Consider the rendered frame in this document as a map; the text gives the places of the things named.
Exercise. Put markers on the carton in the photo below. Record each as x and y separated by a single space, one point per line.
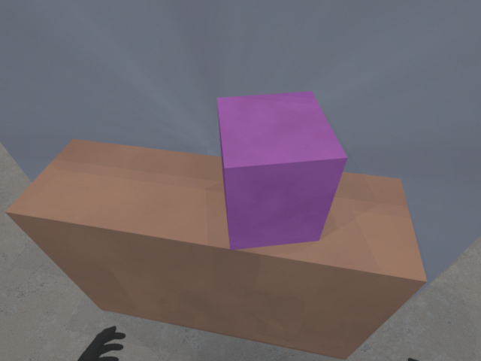
281 166

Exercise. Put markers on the pedestal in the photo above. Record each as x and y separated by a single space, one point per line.
144 232

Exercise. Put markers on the robot left hand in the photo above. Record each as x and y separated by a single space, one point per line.
98 346

